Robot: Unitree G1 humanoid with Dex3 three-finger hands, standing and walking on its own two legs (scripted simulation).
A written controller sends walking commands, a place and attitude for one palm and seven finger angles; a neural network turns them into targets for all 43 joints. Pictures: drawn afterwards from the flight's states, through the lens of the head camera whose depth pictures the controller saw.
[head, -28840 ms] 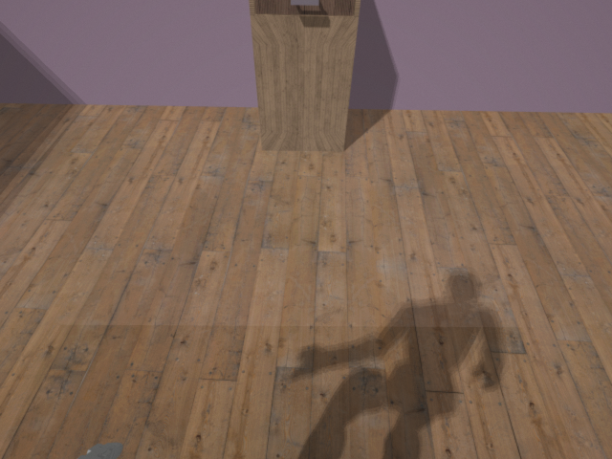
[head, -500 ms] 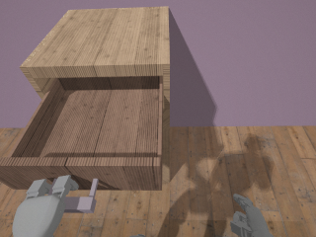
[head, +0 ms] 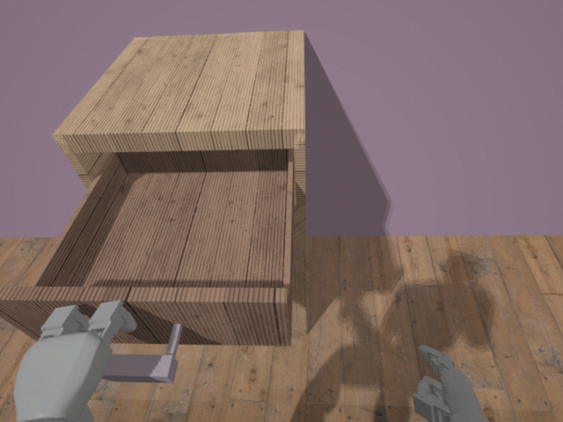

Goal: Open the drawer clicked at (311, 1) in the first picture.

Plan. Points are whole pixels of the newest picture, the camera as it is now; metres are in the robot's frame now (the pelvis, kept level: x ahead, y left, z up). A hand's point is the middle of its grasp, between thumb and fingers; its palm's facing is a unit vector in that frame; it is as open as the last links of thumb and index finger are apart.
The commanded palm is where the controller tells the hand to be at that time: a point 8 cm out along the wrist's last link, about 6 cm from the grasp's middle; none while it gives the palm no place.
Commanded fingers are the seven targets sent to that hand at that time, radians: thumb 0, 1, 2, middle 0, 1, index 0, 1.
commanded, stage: lift the hand off the handle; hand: left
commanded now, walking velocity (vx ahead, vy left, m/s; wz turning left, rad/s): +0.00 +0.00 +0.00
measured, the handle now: (137, 349) +0.20 +0.23 +0.03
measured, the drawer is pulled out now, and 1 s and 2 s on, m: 0.30 0.30 0.30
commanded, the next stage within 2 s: draw the hand back to the body in 0.94 s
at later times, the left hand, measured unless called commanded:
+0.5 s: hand (71, 346) +0.16 +0.25 +0.12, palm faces +0.10 -0.09 -0.99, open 13.5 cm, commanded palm +0.13 +0.25 +0.18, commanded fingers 0.00 -0.50 0.30 -0.30 -1.20 -0.30 -1.20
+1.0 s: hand (48, 328) +0.16 +0.25 +0.17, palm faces +0.10 -0.11 -0.99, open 13.9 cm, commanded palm +0.13 +0.25 +0.23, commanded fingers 0.00 -0.50 0.30 -0.30 -1.20 -0.30 -1.20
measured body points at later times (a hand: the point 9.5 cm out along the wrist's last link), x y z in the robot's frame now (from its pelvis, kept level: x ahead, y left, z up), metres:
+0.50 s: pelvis +0.01 +0.01 +0.02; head +0.01 -0.03 +0.47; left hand +0.15 +0.25 +0.18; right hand +0.24 -0.19 -0.06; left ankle +0.01 +0.13 -0.70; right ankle -0.02 -0.10 -0.70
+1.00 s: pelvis +0.01 +0.01 +0.03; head -0.01 -0.03 +0.48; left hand +0.15 +0.25 +0.23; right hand +0.24 -0.18 -0.04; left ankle +0.01 +0.13 -0.70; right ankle -0.02 -0.10 -0.70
